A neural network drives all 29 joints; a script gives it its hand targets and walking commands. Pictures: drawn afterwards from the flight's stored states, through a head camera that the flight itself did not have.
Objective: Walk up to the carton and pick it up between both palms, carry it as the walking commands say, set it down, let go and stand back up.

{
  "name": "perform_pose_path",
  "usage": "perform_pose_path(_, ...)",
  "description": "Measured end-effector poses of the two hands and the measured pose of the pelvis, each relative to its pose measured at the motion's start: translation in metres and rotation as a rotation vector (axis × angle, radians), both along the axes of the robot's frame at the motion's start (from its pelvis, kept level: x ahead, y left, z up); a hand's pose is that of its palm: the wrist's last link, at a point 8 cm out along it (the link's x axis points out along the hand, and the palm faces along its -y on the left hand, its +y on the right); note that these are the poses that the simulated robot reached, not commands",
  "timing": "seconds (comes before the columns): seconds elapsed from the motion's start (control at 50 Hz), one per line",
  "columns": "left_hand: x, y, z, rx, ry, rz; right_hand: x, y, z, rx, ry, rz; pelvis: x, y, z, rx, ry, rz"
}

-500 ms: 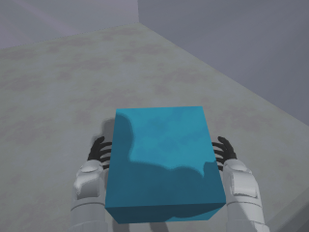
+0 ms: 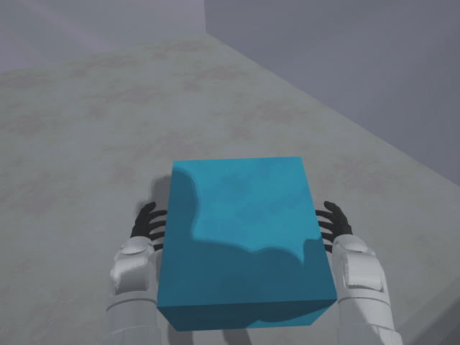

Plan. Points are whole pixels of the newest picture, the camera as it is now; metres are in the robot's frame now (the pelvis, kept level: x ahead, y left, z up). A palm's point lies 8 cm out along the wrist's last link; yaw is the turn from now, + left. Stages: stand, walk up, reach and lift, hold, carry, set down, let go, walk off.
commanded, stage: hold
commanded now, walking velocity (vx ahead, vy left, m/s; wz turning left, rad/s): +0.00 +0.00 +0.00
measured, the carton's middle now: (240, 241) +0.33 +0.00 -0.02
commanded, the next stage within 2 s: carry in 0.12 s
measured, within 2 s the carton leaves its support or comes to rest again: neither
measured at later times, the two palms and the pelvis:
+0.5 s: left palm (83, 252) +0.25 +0.26 +0.07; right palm (293, 237) +0.27 -0.08 +0.08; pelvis +0.00 +0.07 -0.02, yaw +1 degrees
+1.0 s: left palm (0, 262) +0.23 +0.39 +0.07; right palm (212, 260) +0.23 +0.05 +0.07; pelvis -0.01 +0.22 -0.03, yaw -1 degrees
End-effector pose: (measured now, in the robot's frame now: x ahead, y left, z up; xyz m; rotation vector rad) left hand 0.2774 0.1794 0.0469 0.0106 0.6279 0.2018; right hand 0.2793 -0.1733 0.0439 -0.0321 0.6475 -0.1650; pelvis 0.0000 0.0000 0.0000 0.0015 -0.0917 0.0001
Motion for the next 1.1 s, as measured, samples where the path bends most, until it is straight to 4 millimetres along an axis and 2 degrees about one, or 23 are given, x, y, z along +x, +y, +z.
perform_pose_path(0.12, 0.001, 0.000, 0.000, -0.004, -0.003, 0.000, 0.000, 0.000, 0.000, -0.001, -0.004, -0.004, 0.000, 0.001, -0.001, 0.000, 0.016, 0.003)
perform_pose_path(0.22, 0.004, 0.005, -0.001, 0.003, -0.040, 0.017, 0.004, 0.006, -0.002, 0.008, -0.040, -0.012, -0.004, 0.007, -0.012, -0.018, 0.086, 0.034)
perform_pose_path(0.3, 0.000, 0.023, 0.003, 0.005, -0.065, 0.052, 0.005, 0.026, 0.004, 0.021, -0.065, -0.005, -0.005, 0.021, -0.018, -0.006, 0.119, 0.052)
perform_pose_path(0.4, -0.013, 0.060, 0.011, -0.030, -0.106, 0.092, 0.002, 0.063, 0.020, 0.042, -0.108, 0.000, -0.004, 0.049, -0.024, 0.020, 0.155, 0.050)
perform_pose_path(0.46, -0.024, 0.078, 0.017, -0.026, -0.085, 0.130, -0.005, 0.084, 0.029, 0.049, -0.117, -0.002, -0.004, 0.063, -0.025, 0.000, 0.169, 0.024)
perform_pose_path(0.54, -0.034, 0.089, 0.025, -0.050, -0.069, 0.135, -0.018, 0.095, 0.035, 0.065, -0.105, -0.022, -0.004, 0.078, -0.024, -0.018, 0.185, 0.007)
perform_pose_path(0.66, -0.040, 0.094, 0.028, -0.036, -0.048, 0.097, -0.041, 0.099, 0.025, 0.117, -0.083, -0.083, -0.006, 0.097, -0.034, -0.011, 0.179, -0.005)
perform_pose_path(0.72, -0.046, 0.103, 0.026, -0.028, -0.007, 0.088, -0.054, 0.109, 0.020, 0.117, -0.027, -0.111, -0.008, 0.110, -0.030, -0.008, 0.167, 0.002)
perform_pose_path(0.82, -0.051, 0.129, 0.034, -0.022, -0.006, 0.090, -0.061, 0.139, 0.028, 0.056, 0.010, -0.133, -0.010, 0.139, -0.022, 0.024, 0.159, -0.006)
perform_pose_path(0.9, -0.045, 0.163, 0.036, -0.037, -0.032, 0.090, -0.054, 0.173, 0.038, 0.042, -0.020, -0.130, -0.012, 0.173, -0.024, 0.038, 0.164, -0.002)
perform_pose_path(0.96, -0.042, 0.196, 0.027, -0.054, -0.031, 0.097, -0.050, 0.206, 0.035, 0.025, -0.020, -0.123, -0.011, 0.203, -0.031, 0.038, 0.161, 0.001)
perform_pose_path(1.0, -0.045, 0.215, 0.020, -0.066, 0.006, 0.108, -0.050, 0.224, 0.031, 0.010, 0.015, -0.114, -0.012, 0.217, -0.029, 0.023, 0.161, -0.011)
perform_pose_path(1.1, -0.050, 0.243, 0.021, -0.059, 0.022, 0.107, -0.055, 0.253, 0.031, 0.010, 0.031, -0.112, -0.018, 0.246, -0.023, 0.004, 0.166, -0.021)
